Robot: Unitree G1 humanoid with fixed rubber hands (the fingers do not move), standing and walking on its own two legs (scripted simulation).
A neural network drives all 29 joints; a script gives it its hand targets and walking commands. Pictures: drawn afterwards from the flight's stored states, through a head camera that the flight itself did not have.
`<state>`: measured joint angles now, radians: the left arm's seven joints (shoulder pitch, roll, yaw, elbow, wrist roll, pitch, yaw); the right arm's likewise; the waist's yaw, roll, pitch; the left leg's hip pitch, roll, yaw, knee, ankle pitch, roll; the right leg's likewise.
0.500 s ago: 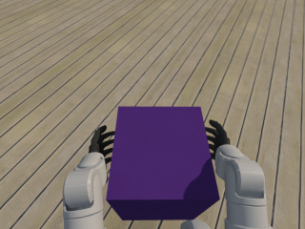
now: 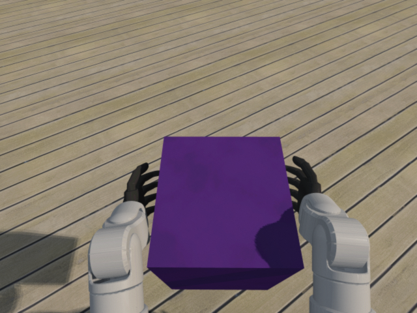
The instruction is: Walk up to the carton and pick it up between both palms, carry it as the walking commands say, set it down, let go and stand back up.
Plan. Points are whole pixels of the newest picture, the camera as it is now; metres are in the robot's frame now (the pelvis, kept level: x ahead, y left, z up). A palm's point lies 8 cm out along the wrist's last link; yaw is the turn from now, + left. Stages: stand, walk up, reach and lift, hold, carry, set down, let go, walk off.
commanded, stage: carry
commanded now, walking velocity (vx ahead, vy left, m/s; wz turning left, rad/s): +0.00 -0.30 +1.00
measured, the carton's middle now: (220, 220) +0.29 +0.00 +0.02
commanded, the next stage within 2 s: none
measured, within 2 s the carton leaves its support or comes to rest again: neither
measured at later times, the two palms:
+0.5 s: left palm (162, 265) +0.19 +0.09 +0.09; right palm (314, 185) +0.32 -0.17 +0.08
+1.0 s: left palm (199, 278) +0.17 +0.03 +0.11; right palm (337, 173) +0.33 -0.21 +0.11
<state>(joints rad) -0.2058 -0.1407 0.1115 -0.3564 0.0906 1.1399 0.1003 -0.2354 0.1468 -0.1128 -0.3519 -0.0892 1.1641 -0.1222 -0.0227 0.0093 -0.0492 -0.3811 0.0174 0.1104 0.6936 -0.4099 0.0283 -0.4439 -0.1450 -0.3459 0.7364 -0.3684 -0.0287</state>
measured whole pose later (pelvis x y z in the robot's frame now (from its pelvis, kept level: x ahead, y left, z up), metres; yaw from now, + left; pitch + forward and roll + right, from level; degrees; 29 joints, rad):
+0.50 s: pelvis +0.00 -0.16 +0.01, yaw +28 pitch +5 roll +0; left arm -0.19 -0.14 0.10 -0.36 0.08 1.14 0.10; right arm -0.22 0.14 -0.11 -0.39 -0.08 1.18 -0.13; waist -0.04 0.06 0.01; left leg -0.55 0.03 0.09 1.07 -0.53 0.00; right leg -0.43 -0.10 -0.21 0.63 -0.28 -0.03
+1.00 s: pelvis +0.01 -0.23 +0.02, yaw +34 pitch +2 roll +1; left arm -0.22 -0.14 0.14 -0.24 0.10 1.19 0.10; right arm -0.25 0.15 -0.12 -0.23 -0.13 1.20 -0.11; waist -0.03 0.02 -0.09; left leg -0.27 0.04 0.04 0.56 -0.32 -0.03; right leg -0.35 -0.05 -0.18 0.57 -0.25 -0.04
